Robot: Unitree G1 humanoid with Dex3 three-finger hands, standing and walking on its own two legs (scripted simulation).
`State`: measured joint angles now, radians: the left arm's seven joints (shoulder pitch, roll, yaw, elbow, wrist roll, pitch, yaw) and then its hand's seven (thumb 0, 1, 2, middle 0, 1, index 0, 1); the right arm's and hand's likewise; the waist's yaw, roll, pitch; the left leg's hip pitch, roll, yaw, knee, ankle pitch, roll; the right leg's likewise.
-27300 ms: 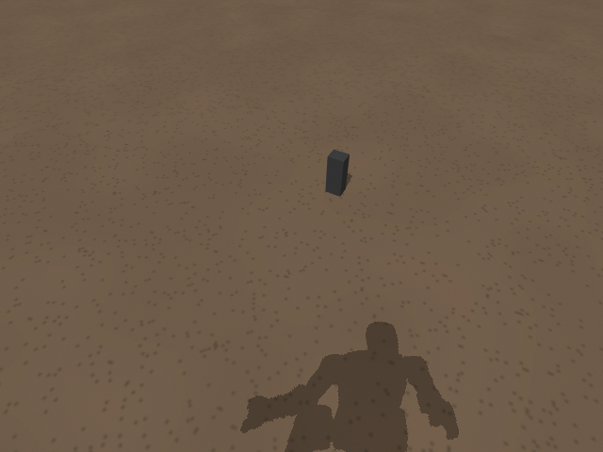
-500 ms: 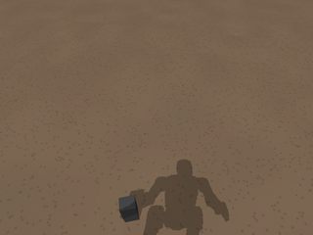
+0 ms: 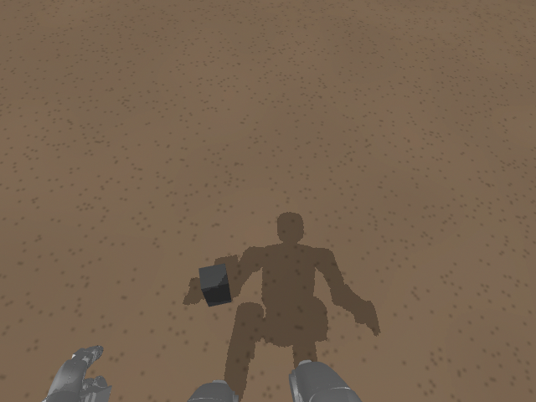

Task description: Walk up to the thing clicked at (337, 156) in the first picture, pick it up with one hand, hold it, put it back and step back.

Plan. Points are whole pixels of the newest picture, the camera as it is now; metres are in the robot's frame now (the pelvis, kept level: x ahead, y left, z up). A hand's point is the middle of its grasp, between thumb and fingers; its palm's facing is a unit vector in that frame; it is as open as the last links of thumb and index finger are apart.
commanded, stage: step back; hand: left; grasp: from the side
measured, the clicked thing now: (216, 286) +0.47 +0.16 -0.65
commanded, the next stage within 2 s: none
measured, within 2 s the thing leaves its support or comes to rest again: neither
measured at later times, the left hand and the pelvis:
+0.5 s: hand out of the picture +0.02 +0.26 -0.14, palm faces +0.01 -0.92 -0.40, open 7.4 cm; pelvis -0.11 +0.00 -0.01, yaw +1 degrees
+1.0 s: hand out of the picture -0.19 +0.24 -0.15, palm faces -0.06 -0.92 -0.39, open 7.4 cm; pelvis -0.26 -0.02 -0.01, yaw -4 degrees
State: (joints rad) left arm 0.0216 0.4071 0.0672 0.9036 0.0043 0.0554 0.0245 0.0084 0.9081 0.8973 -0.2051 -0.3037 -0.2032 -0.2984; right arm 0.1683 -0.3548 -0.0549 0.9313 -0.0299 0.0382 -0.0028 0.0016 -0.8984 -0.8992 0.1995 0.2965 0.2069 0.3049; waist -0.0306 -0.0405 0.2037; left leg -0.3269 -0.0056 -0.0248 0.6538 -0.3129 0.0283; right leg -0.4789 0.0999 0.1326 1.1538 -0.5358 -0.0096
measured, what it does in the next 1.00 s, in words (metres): walks backwards: right foot, then left foot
